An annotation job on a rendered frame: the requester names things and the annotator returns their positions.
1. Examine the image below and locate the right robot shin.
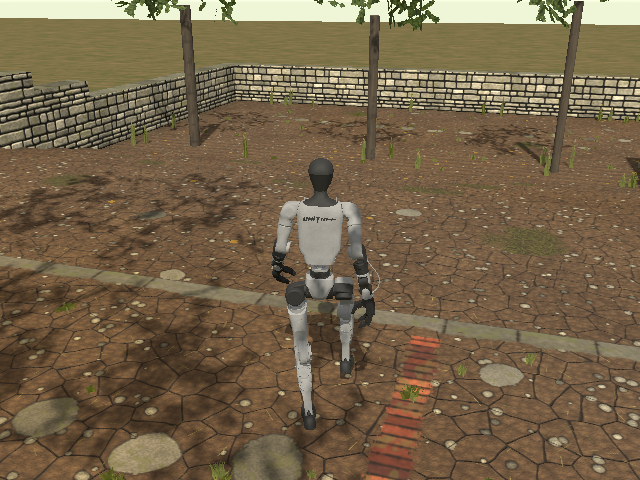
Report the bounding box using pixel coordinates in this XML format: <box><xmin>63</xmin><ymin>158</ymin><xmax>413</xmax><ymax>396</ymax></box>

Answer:
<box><xmin>339</xmin><ymin>304</ymin><xmax>354</xmax><ymax>362</ymax></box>

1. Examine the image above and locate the robot right hand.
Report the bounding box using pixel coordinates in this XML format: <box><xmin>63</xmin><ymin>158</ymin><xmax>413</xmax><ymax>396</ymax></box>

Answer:
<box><xmin>351</xmin><ymin>297</ymin><xmax>375</xmax><ymax>328</ymax></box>

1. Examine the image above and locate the robot left hand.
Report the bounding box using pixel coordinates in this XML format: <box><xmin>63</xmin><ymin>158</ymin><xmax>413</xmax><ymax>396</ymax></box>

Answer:
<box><xmin>272</xmin><ymin>265</ymin><xmax>296</xmax><ymax>284</ymax></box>

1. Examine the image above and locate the robot right forearm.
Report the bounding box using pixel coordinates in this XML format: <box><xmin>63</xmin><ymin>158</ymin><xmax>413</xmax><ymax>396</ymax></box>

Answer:
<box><xmin>353</xmin><ymin>244</ymin><xmax>374</xmax><ymax>300</ymax></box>

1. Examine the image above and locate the right robot upper arm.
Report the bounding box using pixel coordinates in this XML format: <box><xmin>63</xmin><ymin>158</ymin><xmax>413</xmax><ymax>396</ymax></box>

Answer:
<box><xmin>341</xmin><ymin>202</ymin><xmax>363</xmax><ymax>260</ymax></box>

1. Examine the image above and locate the left robot upper arm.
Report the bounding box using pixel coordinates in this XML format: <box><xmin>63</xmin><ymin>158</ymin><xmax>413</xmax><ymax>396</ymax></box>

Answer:
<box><xmin>275</xmin><ymin>201</ymin><xmax>300</xmax><ymax>254</ymax></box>

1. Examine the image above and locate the robot left forearm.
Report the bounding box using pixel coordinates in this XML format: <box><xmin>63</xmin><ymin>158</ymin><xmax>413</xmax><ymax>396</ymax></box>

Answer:
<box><xmin>271</xmin><ymin>239</ymin><xmax>286</xmax><ymax>271</ymax></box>

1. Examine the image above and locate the robot left foot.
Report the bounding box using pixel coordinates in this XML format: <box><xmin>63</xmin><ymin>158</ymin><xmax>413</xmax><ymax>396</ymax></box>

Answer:
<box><xmin>301</xmin><ymin>403</ymin><xmax>316</xmax><ymax>430</ymax></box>

